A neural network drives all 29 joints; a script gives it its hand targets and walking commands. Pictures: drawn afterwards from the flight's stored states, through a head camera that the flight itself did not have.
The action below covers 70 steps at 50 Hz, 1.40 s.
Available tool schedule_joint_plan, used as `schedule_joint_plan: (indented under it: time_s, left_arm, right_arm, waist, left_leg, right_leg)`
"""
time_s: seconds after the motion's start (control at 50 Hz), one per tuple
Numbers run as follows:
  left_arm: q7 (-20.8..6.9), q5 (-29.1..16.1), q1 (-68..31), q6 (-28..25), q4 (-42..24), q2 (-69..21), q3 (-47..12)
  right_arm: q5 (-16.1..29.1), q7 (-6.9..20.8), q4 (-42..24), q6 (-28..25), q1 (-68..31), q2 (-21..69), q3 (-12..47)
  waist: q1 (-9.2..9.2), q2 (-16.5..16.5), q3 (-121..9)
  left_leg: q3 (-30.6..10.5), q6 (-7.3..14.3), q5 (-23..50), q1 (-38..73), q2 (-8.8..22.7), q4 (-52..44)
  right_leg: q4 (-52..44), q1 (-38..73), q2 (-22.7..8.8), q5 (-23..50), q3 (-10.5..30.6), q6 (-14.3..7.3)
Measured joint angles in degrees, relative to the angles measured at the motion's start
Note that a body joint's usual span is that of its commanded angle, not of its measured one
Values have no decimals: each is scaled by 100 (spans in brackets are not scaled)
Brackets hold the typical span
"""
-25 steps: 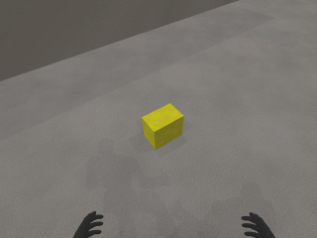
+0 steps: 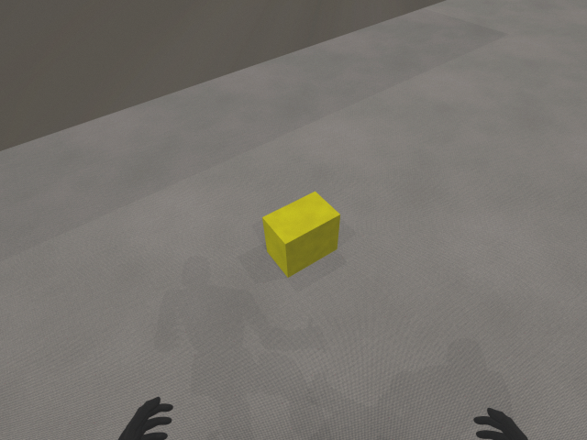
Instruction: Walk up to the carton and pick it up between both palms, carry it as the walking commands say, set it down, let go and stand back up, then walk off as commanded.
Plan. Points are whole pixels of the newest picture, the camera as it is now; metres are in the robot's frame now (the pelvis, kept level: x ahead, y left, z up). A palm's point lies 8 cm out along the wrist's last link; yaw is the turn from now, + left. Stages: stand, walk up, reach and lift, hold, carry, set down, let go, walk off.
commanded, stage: stand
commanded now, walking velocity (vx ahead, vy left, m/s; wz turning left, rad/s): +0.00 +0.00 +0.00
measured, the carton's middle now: (301, 234) +1.01 +0.02 -0.64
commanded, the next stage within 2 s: walk up in 0.68 s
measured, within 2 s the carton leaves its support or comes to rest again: neither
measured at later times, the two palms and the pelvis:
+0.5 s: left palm out of the picture +0.10 +0.27 -0.10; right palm out of the picture +0.09 -0.28 -0.10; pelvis -0.01 +0.00 +0.00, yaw +0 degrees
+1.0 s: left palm out of the picture +0.09 +0.27 -0.08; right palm out of the picture +0.06 -0.30 -0.10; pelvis -0.01 -0.01 +0.01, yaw +0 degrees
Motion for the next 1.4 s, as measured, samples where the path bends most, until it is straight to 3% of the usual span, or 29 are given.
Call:
schedule_joint_plan:
  time_s: [0.86,0.94,1.0,1.08,1.12,1.16,1.22,1.32,1.4]
  left_arm:
    - [0,0,-1,13,1086,19,0]
    - [-85,0,31,-41,1091,116,24]
    - [-131,1,31,-83,1090,295,43]
    - [-220,0,40,-181,1086,547,135]
    - [-225,-1,102,-275,1087,604,219]
    - [-226,0,268,-376,1091,607,250]
    - [-226,0,599,-421,1090,606,249]
    - [-190,0,1062,-469,1090,605,248]
    - [-182,0,1216,-438,1088,604,248]
  right_arm:
    - [0,0,1173,0,0,-31,0]
    - [0,113,1165,-51,19,-111,0]
    - [0,143,1079,-83,59,-207,-1]
    - [-1,186,938,-86,95,-404,-1]
    - [-1,198,841,-83,93,-515,-2]
    - [-1,198,797,-67,89,-557,-1]
    - [0,207,703,-66,93,-600,0]
    - [0,275,665,-53,96,-622,2]
    - [0,331,516,-21,97,-624,3]
  waist:
    - [0,0,-2]
    - [-10,2,3]
    - [-49,2,4]
    - [-66,-7,3]
    - [-50,-9,10]
    - [20,-16,10]
    - [105,63,2]
    - [196,189,-5]
    - [239,223,-12]
  left_leg:
    - [0,-1,387,68,0,-389]
    - [-4,121,-33,191,-5,-409]
    - [-7,290,-71,392,35,-554]
    - [1,324,186,628,154,-676]
    - [5,330,-127,555,188,-371]
    - [-36,336,-460,131,117,774]
    - [-60,335,78,-650,69,1680]
    - [-65,263,936,-1545,70,1676]
    - [-69,230,1324,-1727,71,1129]
  right_leg:
    - [-379,63,0,383,0,-3]
    - [-96,57,3,-330,-4,-81]
    - [528,-145,3,-354,-5,-81]
    - [318,-163,-1,-363,5,-81]
    - [-125,-61,10,37,-8,-92]
    - [-84,-44,14,455,-25,-188]
    - [-411,143,16,418,-31,-291]
    - [-1156,566,18,633,-35,-299]
    - [-1494,881,21,639,-39,-302]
